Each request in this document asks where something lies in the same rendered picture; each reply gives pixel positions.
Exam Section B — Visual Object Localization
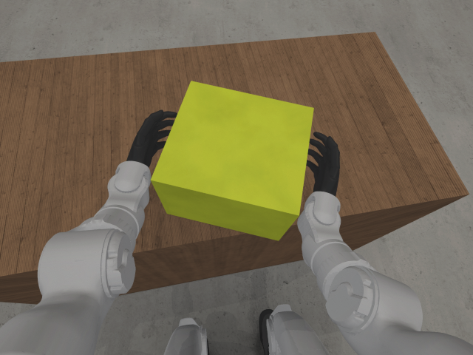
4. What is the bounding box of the robot right shin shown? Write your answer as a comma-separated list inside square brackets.
[268, 304, 292, 355]

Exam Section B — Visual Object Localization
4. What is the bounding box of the robot left upper arm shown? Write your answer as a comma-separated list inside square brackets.
[0, 229, 136, 355]

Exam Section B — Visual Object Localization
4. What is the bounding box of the robot right upper arm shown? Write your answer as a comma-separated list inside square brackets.
[326, 266, 473, 355]

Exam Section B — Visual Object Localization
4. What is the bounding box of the robot left hand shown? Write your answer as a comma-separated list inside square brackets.
[126, 110, 177, 167]

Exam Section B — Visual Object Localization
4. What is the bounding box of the robot shin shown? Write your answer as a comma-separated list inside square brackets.
[179, 317, 199, 327]
[268, 304, 292, 355]

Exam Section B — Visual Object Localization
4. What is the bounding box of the robot right forearm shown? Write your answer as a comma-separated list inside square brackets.
[297, 192, 379, 301]

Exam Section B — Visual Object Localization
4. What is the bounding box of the robot left forearm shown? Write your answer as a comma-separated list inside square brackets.
[38, 160, 151, 295]

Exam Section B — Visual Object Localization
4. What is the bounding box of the robot right hand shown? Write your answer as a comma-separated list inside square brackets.
[306, 132, 340, 196]

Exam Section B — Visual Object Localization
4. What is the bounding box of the robot left shin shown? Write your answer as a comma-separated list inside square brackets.
[179, 317, 199, 327]

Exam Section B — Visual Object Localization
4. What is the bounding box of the carton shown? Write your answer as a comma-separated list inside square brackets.
[151, 81, 314, 241]

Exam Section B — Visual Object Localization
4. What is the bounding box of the pedestal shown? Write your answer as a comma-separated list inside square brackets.
[0, 32, 469, 305]

